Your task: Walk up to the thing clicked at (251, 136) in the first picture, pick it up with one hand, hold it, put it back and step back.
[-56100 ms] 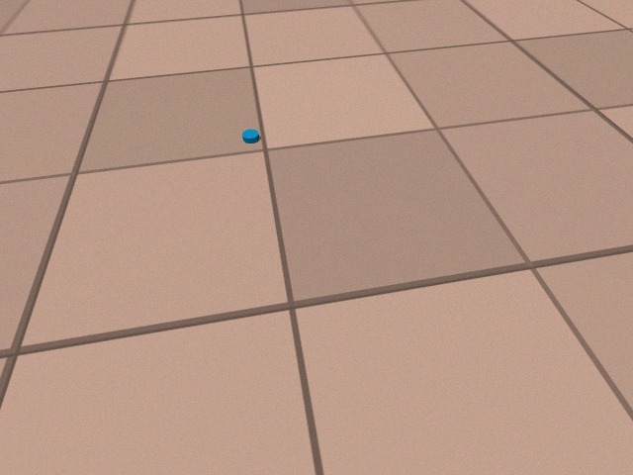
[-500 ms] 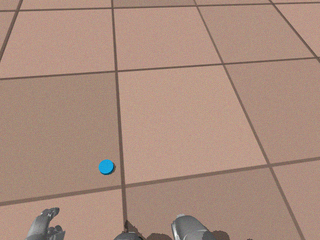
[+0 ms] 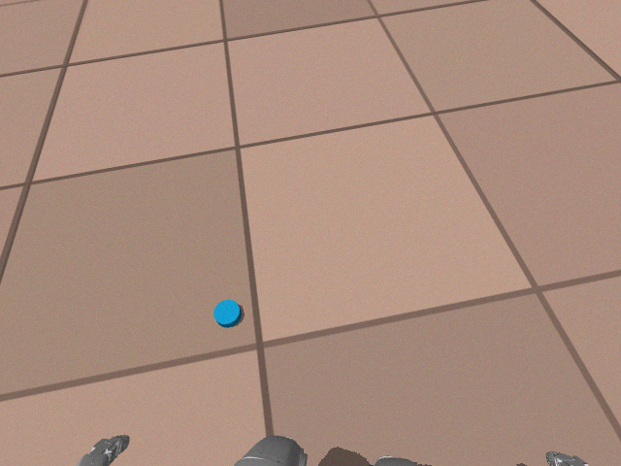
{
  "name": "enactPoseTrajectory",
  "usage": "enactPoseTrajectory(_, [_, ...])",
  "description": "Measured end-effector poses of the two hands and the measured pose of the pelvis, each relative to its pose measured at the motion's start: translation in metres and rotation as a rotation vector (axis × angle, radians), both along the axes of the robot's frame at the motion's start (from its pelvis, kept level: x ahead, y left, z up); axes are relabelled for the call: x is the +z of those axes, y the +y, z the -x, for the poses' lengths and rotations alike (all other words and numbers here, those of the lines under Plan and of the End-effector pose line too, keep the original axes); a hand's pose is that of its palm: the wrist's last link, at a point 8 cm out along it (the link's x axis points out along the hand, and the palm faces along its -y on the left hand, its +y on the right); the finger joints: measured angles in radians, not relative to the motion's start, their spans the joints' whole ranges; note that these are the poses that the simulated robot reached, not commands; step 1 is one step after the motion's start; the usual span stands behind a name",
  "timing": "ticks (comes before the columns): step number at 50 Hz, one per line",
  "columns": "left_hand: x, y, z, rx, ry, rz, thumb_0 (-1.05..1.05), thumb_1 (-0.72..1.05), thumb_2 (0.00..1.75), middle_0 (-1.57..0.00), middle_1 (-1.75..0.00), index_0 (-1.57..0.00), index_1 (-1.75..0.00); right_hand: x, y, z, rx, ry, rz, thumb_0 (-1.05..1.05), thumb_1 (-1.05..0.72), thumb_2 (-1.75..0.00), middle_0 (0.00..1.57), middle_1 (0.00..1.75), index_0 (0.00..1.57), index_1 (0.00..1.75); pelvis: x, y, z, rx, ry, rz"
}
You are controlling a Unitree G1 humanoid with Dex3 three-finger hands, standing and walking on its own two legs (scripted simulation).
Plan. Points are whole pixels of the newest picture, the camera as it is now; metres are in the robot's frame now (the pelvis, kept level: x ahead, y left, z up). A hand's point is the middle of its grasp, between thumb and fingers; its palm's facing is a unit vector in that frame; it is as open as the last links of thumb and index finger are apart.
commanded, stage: step back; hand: left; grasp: from above
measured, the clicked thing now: (227, 313) +0.61 +0.36 -0.75
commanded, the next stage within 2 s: none
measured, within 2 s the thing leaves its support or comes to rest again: neither
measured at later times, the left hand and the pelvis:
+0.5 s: hand out of the picture -0.10 +0.28 -0.16, palm faces +0.01 -0.92 -0.39, open 7.4 cm; pelvis -0.16 +0.00 -0.01, yaw -1 degrees
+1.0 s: hand out of the picture -0.22 +0.24 -0.15, palm faces +0.08 -0.91 -0.41, open 7.4 cm; pelvis -0.35 -0.04 -0.02, yaw +5 degrees
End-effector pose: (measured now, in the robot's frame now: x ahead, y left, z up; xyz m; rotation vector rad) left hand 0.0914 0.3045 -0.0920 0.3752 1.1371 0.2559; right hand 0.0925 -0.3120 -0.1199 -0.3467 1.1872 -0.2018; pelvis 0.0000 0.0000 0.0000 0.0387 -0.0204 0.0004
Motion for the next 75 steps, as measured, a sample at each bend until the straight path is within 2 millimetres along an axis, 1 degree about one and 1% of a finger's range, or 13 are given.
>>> enactPoseTrajectory(8, [-0.018,0.015,0.031,0.006,-0.097,0.025,0.0,0.9,0.89,-0.2,-0.3,-0.21,-0.3,-0.003,0.009,0.047,0.07,0.032,0.061,0.01,-0.91,-0.9,0.2,0.29,0.2,0.3,-0.016,0.011,0.056,0.069,-0.017,0.035])
enactPoseTrajectory(11, [-0.03,0.019,0.057,0.024,-0.076,0.054,0.0,0.9,0.9,-0.2,-0.3,-0.21,-0.3,0.005,0.021,0.068,0.081,0.02,0.056,0.01,-0.91,-0.9,0.2,0.29,0.2,0.3,-0.015,0.014,0.077,0.049,-0.043,0.003])
enactPoseTrajectory(16, [-0.027,0.019,0.104,0.053,-0.021,0.082,0.0,0.9,0.89,-0.2,-0.3,-0.21,-0.3,0.025,0.026,0.097,0.089,-0.005,0.061,0.01,-0.91,-0.9,0.21,0.3,0.21,0.3,-0.002,0.014,0.103,0.05,-0.032,0.064])
enactPoseTrajectory(23, [-0.03,0.019,0.178,0.057,0.062,0.046,0.0,0.9,0.9,-0.2,-0.3,-0.21,-0.3,0.032,0.014,0.116,0.082,-0.099,0.069,0.01,-0.9,-0.9,0.21,0.3,0.21,0.3,-0.004,0.001,0.149,0.001,-0.017,0.057])
enactPoseTrajectory(29, [-0.035,-0.001,0.232,0.021,0.107,0.007,0.0,0.9,0.9,-0.2,-0.3,-0.21,-0.3,0.011,-0.015,0.149,0.073,-0.165,0.045,0.0,-0.9,-0.9,0.21,0.3,0.21,0.3,-0.021,-0.02,0.2,-0.044,-0.032,0.04])
enactPoseTrajectory(36, [-0.006,-0.029,0.293,0.042,0.101,-0.002,0.01,0.9,0.89,-0.2,-0.3,-0.21,-0.3,0.0,-0.035,0.227,0.013,-0.067,-0.005,0.01,-0.91,-0.9,0.2,0.3,0.2,0.3,-0.005,-0.036,0.244,-0.024,-0.03,-0.007])
enactPoseTrajectory(42, [0.005,-0.027,0.299,0.022,0.022,-0.04,0.01,0.9,0.89,-0.21,-0.3,-0.21,-0.3,-0.007,-0.044,0.302,0.019,0.059,0.017,0.01,-0.91,-0.9,0.2,0.3,0.2,0.3,-0.003,-0.038,0.281,0.031,0.006,0.003])
enactPoseTrajectory(49, [-0.019,-0.018,0.314,0.028,-0.095,-0.011,0.0,0.9,0.9,-0.2,-0.3,-0.21,-0.3,-0.012,-0.028,0.362,0.07,0.132,0.038,0.01,-0.91,-0.9,0.2,0.29,0.2,0.3,-0.019,-0.037,0.339,0.084,-0.03,-0.022])
enactPoseTrajectory(53, [-0.022,-0.03,0.345,0.046,-0.058,0.042,0.0,0.9,0.9,-0.2,-0.3,-0.21,-0.3,0.002,-0.026,0.38,0.086,0.096,0.036,0.01,-0.91,-0.9,0.21,0.3,0.21,0.3,-0.01,-0.04,0.362,0.099,-0.029,0.036])
enactPoseTrajectory(58, [-0.022,-0.042,0.392,0.053,-0.029,0.059,0.0,0.9,0.89,-0.2,-0.3,-0.21,-0.3,0.015,-0.039,0.381,0.102,0.002,0.055,0.01,-0.9,-0.9,0.21,0.3,0.21,0.3,-0.006,-0.051,0.392,0.066,-0.005,0.05])
enactPoseTrajectory(64, [-0.029,-0.062,0.457,0.04,0.023,0.019,0.0,0.9,0.9,-0.2,-0.3,-0.21,-0.3,0.003,-0.064,0.386,0.099,-0.112,0.042,0.0,-0.9,-0.9,0.21,0.3,0.21,0.3,-0.018,-0.068,0.436,0.027,-0.038,0.081])
enactPoseTrajectory(69, [-0.016,-0.071,0.513,0.065,0.066,0.01,0.01,0.9,0.89,-0.21,-0.3,-0.21,-0.3,0.003,-0.065,0.42,0.07,-0.09,-0.006,0.0,-0.91,-0.9,0.2,0.29,0.2,0.3,-0.008,-0.076,0.456,0.012,-0.038,0.028])
enactPoseTrajectory(75, [-0.006,-0.056,0.544,0.104,0.038,-0.016,0.01,0.9,0.89,-0.21,-0.3,-0.21,-0.3,-0.006,-0.066,0.472,0.088,0.011,-0.005,0.0,-0.91,-0.9,0.2,0.29,0.2,0.3,-0.007,-0.069,0.477,0.067,-0.02,0.031])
